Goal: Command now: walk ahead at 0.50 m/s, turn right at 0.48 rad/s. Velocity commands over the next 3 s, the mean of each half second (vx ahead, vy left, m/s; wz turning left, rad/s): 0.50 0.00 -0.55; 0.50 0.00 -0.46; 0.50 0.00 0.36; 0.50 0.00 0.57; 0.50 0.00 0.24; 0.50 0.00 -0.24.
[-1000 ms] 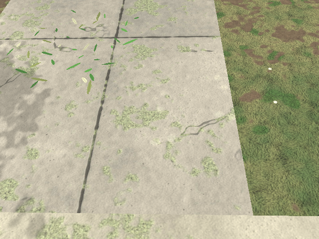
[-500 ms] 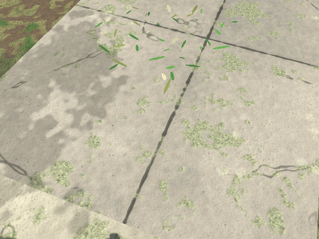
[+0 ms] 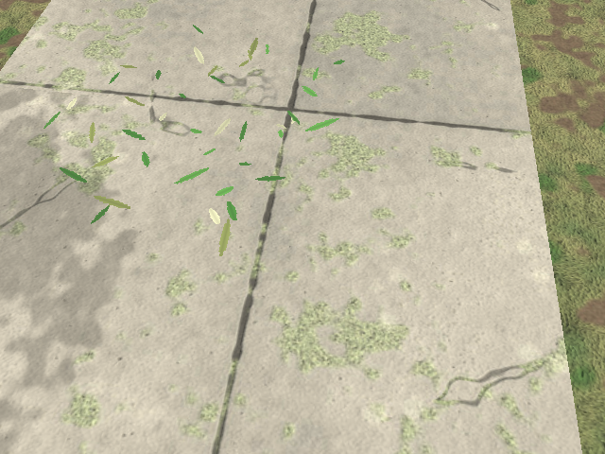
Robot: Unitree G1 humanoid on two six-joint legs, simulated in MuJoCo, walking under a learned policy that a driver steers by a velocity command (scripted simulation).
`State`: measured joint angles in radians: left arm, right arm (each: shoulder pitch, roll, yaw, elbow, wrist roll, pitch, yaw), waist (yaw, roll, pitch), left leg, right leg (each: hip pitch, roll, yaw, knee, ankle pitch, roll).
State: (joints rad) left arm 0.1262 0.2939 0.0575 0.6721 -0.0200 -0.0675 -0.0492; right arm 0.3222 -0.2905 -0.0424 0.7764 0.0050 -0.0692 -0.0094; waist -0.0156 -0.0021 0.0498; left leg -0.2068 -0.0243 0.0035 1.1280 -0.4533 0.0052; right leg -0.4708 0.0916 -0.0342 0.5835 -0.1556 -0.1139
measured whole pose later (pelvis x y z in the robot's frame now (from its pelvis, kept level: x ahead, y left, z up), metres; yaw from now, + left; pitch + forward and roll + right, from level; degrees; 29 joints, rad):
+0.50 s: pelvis +0.29 +0.04 +0.01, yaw -18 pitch +1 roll +1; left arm 0.33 0.31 0.06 0.71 -0.03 -0.02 0.01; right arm 0.18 -0.26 -0.05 0.67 -0.01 -0.10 0.01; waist 0.01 -0.04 0.01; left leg -0.35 -0.02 0.01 0.52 -0.19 0.01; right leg -0.41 0.04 0.10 1.19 -0.40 -0.01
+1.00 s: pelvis +0.51 -0.11 +0.01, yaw -31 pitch +1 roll +1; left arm 0.13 0.27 0.05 0.62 0.00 -0.04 -0.03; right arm 0.32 -0.31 -0.05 0.85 0.04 -0.08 0.01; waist -0.04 0.02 0.06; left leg -0.31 0.06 0.00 1.18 -0.46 0.01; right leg -0.41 0.03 -0.06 0.59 -0.20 -0.07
